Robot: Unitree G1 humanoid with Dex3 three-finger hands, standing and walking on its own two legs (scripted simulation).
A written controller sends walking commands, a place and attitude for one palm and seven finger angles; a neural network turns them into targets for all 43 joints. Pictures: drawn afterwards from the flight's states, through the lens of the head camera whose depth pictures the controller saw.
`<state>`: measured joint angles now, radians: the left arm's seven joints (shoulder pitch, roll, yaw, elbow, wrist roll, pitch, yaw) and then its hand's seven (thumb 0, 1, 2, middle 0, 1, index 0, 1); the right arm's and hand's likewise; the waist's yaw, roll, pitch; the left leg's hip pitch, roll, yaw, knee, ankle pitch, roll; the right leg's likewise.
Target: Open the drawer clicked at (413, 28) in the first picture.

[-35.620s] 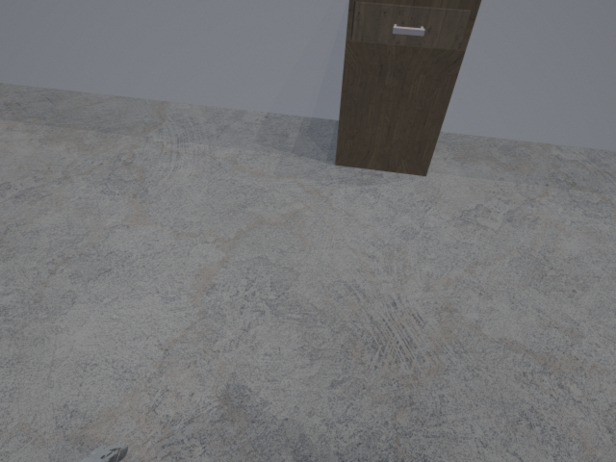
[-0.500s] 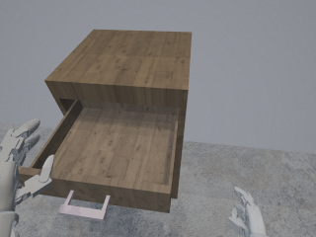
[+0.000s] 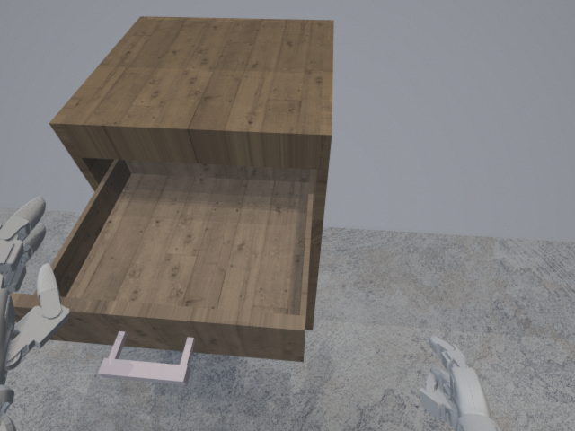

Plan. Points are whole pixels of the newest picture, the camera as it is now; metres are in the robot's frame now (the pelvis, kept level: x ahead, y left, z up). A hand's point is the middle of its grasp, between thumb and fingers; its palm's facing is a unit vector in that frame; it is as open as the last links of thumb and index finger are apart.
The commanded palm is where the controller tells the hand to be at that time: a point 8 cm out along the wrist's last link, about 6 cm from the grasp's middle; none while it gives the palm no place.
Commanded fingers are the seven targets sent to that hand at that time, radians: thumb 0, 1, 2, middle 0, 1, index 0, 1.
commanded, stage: step back with the hand held close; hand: left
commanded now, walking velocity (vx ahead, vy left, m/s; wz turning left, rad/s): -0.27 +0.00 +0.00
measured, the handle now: (150, 356) +0.22 +0.22 -0.05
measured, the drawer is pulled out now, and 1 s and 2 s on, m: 0.30 0.30 0.30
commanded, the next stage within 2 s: stop stepping back and stand still in 0.98 s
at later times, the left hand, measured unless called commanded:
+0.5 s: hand (13, 415) +0.11 +0.24 +0.15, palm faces +0.38 -0.81 -0.44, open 7.4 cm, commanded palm +0.05 +0.28 +0.18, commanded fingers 0.00 0.90 0.90 -0.20 -0.30 -0.20 -0.30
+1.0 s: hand out of the picture +0.02 +0.17 +0.16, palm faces +0.22 -0.81 -0.55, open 7.4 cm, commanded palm -0.05 +0.23 +0.18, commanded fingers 0.00 0.90 0.90 -0.20 -0.30 -0.20 -0.30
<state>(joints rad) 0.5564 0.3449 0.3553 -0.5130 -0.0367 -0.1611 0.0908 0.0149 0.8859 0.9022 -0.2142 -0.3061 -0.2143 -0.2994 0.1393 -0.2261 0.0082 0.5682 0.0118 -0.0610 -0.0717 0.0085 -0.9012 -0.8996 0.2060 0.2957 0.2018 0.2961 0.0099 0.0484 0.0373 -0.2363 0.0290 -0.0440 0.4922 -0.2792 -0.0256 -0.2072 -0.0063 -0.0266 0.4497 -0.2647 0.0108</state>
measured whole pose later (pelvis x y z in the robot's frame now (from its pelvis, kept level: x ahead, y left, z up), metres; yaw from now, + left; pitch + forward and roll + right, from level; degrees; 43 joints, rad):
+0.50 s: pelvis -0.07 +0.00 -0.01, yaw +1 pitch +1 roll +0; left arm 0.62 0.34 0.34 -0.60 -0.04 -0.20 0.14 0.01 0.89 0.90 -0.22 -0.31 -0.22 -0.30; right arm 0.17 -0.20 0.00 0.59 0.01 -0.07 -0.07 0.01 -0.90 -0.90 0.21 0.30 0.20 0.30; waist 0.01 0.01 0.02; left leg -0.42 0.00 -0.03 0.74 -0.37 0.00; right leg -0.38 -0.03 -0.04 0.59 -0.23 0.01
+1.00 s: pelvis -0.18 -0.05 +0.00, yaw -1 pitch +4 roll +2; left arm 0.70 0.42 0.38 -0.61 -0.05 -0.23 0.11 0.01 0.88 0.90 -0.22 -0.31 -0.22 -0.30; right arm 0.12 -0.19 -0.01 0.61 0.03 -0.06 -0.05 0.01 -0.90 -0.90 0.21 0.30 0.20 0.30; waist -0.03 -0.02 0.03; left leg -0.53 -0.02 -0.01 1.03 -0.44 -0.04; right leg -0.31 -0.01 -0.06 0.50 -0.26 -0.06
